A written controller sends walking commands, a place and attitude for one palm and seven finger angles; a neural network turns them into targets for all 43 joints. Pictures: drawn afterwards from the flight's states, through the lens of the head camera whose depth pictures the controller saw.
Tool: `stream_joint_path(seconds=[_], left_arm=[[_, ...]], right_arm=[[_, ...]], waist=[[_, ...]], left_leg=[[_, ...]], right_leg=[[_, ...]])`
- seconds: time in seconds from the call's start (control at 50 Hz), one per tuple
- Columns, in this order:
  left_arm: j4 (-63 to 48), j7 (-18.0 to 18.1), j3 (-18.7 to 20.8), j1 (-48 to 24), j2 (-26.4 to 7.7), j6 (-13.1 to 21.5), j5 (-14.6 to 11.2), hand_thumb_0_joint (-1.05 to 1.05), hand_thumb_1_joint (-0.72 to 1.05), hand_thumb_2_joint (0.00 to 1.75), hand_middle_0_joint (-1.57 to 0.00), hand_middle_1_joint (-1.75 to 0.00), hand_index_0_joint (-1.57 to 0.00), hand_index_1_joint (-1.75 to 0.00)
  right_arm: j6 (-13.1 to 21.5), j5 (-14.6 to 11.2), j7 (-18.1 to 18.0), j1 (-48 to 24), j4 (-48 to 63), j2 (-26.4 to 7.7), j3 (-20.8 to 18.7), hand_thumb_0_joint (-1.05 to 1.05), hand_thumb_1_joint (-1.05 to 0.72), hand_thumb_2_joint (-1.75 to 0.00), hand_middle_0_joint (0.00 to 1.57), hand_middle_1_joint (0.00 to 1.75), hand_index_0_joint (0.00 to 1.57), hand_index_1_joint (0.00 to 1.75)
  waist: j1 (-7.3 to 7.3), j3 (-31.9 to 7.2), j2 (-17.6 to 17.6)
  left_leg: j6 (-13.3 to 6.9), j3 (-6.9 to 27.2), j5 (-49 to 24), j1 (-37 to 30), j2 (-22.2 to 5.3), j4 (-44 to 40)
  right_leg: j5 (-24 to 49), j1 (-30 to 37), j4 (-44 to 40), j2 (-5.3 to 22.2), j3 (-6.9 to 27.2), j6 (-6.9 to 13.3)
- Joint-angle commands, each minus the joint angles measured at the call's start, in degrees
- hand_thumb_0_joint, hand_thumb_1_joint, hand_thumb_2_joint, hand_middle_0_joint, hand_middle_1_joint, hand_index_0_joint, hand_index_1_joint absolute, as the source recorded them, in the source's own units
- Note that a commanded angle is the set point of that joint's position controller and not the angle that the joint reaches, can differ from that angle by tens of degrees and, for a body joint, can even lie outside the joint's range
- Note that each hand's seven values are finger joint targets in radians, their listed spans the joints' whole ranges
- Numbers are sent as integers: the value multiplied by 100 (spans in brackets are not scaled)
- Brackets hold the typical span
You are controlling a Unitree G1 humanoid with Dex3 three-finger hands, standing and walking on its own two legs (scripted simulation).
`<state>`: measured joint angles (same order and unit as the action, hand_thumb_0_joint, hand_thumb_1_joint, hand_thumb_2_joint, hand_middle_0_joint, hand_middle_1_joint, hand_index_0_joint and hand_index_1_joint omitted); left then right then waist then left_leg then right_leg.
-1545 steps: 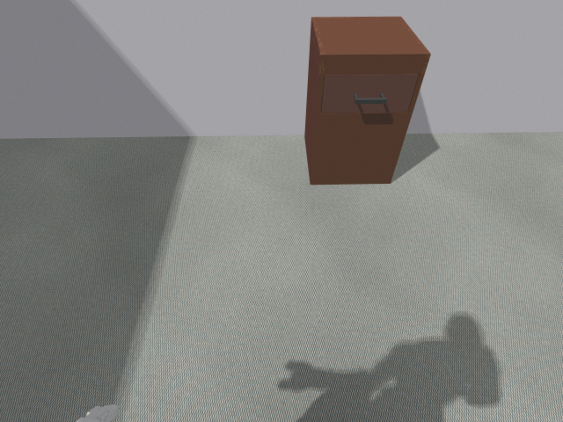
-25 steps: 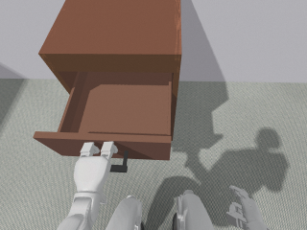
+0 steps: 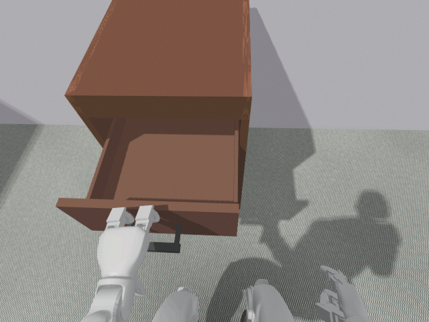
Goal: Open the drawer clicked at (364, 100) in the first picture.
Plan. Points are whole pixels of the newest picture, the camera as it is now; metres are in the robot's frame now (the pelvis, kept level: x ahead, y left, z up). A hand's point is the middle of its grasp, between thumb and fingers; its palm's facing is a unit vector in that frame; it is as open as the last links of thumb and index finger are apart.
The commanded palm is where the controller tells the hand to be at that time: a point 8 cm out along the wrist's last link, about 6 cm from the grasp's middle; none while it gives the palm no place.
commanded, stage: lift the hand off the handle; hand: left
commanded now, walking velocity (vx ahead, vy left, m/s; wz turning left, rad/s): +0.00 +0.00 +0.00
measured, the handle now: (152, 237) +0.31 +0.17 -0.14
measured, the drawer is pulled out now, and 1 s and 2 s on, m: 0.24 0.24 0.24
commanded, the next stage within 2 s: draw the hand back to the body in 1.10 s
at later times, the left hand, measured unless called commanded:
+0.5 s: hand (131, 242) +0.27 +0.17 -0.03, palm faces -0.03 -0.14 -0.99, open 13.8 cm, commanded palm +0.25 +0.17 +0.02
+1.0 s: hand (130, 236) +0.27 +0.16 +0.01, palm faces +0.00 -0.15 -0.99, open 13.8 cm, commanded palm +0.24 +0.16 +0.06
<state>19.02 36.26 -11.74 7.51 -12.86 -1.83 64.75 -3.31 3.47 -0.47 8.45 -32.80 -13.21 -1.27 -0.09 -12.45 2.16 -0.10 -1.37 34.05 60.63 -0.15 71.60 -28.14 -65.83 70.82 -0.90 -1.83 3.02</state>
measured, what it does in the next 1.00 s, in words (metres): stands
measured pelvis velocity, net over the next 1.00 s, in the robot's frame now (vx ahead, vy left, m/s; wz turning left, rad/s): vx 0.02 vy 0.01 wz -0.02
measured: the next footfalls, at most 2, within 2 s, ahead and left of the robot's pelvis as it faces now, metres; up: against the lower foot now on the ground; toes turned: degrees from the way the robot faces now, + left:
none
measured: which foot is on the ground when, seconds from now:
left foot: down 0.00-1.00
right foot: down 0.00-1.00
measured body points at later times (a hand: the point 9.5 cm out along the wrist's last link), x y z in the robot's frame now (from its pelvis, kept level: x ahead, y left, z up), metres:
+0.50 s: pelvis +0.01 +0.01 +0.02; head +0.09 -0.01 +0.47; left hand +0.26 +0.18 +0.03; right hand +0.18 -0.22 -0.09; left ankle +0.00 +0.12 -0.63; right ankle +0.05 -0.09 -0.63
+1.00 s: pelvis +0.02 +0.01 +0.04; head +0.08 -0.02 +0.49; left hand +0.26 +0.17 +0.06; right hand +0.20 -0.22 -0.07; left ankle +0.00 +0.12 -0.63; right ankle +0.05 -0.09 -0.63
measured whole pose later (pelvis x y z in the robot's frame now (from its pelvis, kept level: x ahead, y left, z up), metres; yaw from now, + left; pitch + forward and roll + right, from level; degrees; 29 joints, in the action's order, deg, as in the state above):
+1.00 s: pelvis +0.02 +0.01 +0.04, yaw -1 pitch +16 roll +1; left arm 11.2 33.1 -15.5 12.3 -12.2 -4.5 64.1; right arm -5.9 2.3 2.2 10.2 -29.1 -12.7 -0.6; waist 1.1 -10.5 3.1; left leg -0.9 -2.2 31.0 43.7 0.0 58.8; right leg -25.4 -49.1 58.6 -1.2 -0.6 2.0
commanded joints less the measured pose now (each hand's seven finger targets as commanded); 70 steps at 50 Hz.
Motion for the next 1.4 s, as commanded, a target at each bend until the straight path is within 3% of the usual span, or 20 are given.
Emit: stream_joint_path(seconds=[0.0, 0.26, 0.34, 0.44, 0.48, 0.54, 0.58, 0.74, 0.88, 0.96, 1.02, 1.08, 1.12, 1.2, 1.26, 1.3, 1.38], left_arm=[[-1073, 196, 248, -542, -517, 41, 94, 0, -50, 30, -30, -120, -30, -120], [-1164, 158, 193, -619, -509, -133, 71, 0, -50, 30, -30, -120, -30, -120], [-1349, 111, 175, -447, -518, -124, -6, 0, -50, 30, -30, -120, -30, -120], [-1282, 16, 2, -348, -373, -140, -10, 0, -50, 30, -30, -120, -30, -120], [-1217, -2, 157, -314, -528, -153, 2, 0, -50, 30, -30, -120, -30, -120], [-1463, -10, 30, -227, -429, -128, 1, 0, -50, 30, -30, -120, -30, -120], [-1625, -14, 161, -74, -554, -95, -24, 0, -50, 30, -30, -120, -30, -120], [-1726, -48, -104, -109, -333, -132, 36, 0, -50, 30, -30, -120, -30, -120], [-1849, -81, 65, 55, -516, -217, -15, 0, -50, 30, -30, -120, -30, -120], [-1809, -125, -115, 42, -359, -288, 10, 0, -50, 30, -30, -120, -30, -120], [-1680, -217, -207, 235, -272, -305, -60, 0, -50, 30, -30, -120, -30, -120], [-1655, -257, -72, 235, -403, -248, -66, 0, -50, 30, -30, -120, -30, -120], [-1696, -256, -188, 170, -308, -184, -1, 0, -50, 30, -30, -120, -30, -120], [-2124, -103, 427, 119, -848, 2, 36, 0, -50, 30, -30, -120, -30, -120], [-2688, 7, 650, 406, -1042, 18, -22, 0, -50, 30, -30, -120, -30, -120], [-2693, -12, 733, 602, -1068, -67, -134, 0, -50, 30, -30, -120, -30, -120], [-2497, -329, 302, 665, -709, -338, -413, 0, -50, 30, -30, -120, -30, -120]], right_arm=[[232, -7, -16, -134, 806, -585, -224, 0, -90, -90, 20, 30, 20, 30], [130, -64, 39, -123, 942, -599, -222, 0, -90, -90, 20, 30, 20, 30], [121, -71, 42, -69, 1001, -580, -210, 0, -90, -90, 20, 30, 20, 30], [98, -85, 79, -66, 1009, -593, -191, 0, -90, -90, 20, 30, 20, 30], [93, -94, 84, -68, 1018, -609, -187, 0, -90, -90, 20, 30, 20, 30], [83, -93, 108, -65, 1079, -582, -190, 0, -90, -90, 20, 30, 20, 30], [90, -89, 122, -63, 1121, -593, -193, 0, -90, -90, 20, 30, 20, 30], [55, -84, 195, -93, 1150, -573, -200, 0, -90, -90, 20, 30, 20, 30], [24, -128, 230, -116, 1249, -561, -180, 0, -90, -90, 20, 30, 20, 30], [0, -152, 273, -151, 1255, -538, -166, 0, -90, -90, 20, 30, 20, 30], [12, -179, 290, -156, 1263, -534, -165, 0, -90, -90, 20, 30, 20, 30], [27, -176, 290, -152, 1273, -556, -146, 0, -90, -90, 20, 30, 20, 30], [38, -154, 303, -178, 1272, -540, -150, 0, -90, -90, 20, 30, 20, 30], [56, -112, 237, -182, 1268, -533, -166, 0, -90, -90, 20, 30, 20, 30], [46, -109, 226, -236, 1365, -503, -169, 0, -90, -90, 20, 30, 20, 30], [53, -151, 199, -282, 1340, -493, -168, 0, -90, -90, 20, 30, 20, 30], [58, -249, 229, -427, 1304, -555, -158, 0, -90, -90, 20, 30, 20, 30]], waist=[[-108, -1703, -373], [-50, -1488, -308], [-33, -1648, -324], [-81, -1351, -379], [-42, -1299, -426], [-18, -1365, -288], [43, -1463, -150], [-55, -1062, -293], [77, -1267, -273], [64, -1065, -320], [33, -909, -549], [63, -847, -540], [50, -793, -490], [168, -1153, -281], [247, -1397, -70], [207, -1172, -78], [63, -575, -449]], left_leg=[[-174, 6, -1255, -846, 162, -910], [-166, 46, -1368, -1298, 135, -1300], [-179, 19, -1608, -1515, 141, -1388], [-169, 48, -1602, -1597, 123, -1532], [-167, 28, -1630, -1576, 125, -1560], [-166, 16, -1783, -1781, 135, -1636], [-150, 27, -1993, -1918, 128, -1665], [-153, 91, -1947, -2133, 89, -1827], [-142, 42, -2129, -2312, 112, -1995], [-140, 33, -2097, -2381, 98, -2125], [-161, 9, -2004, -2339, 109, -2168], [-147, 10, -1928, -2251, 125, -2209], [-155, 3, -1835, -2288, 121, -2186], [-150, -34, -1855, -2361, 165, -2139], [-138, -64, -2007, -2602, 200, -2216], [-138, -55, -1981, -2624, 206, -2314], [-185, -5, -1741, -2659, 138, -2611]], right_leg=[[1213, 1776, -1264, 3, 346, -36], [1164, 1980, -1507, -33, 224, -8], [1532, 2286, -1575, -32, 233, -11], [1512, 2278, -1703, -45, 202, -6], [1589, 2355, -1760, -46, 252, -2], [1794, 2507, -1775, -49, 243, 16], [1991, 2559, -1757, -64, 252, 37], [1727, 2419, -1912, -88, 163, 40], [2019, 2888, -2029, -80, 233, 38], [1999, 2947, -2151, -79, 234, 33], [2044, 3063, -2278, -75, 286, 15], [2044, 3113, -2295, -65, 365, 28], [1888, 2968, -2307, -55, 369, 31], [2077, 3222, -2259, -31, 537, 57], [2181, 3453, -2321, -24, 591, 67], [2227, 3598, -2469, -21, 604, 42], [1779, 3602, -2878, 1, 542, -27]])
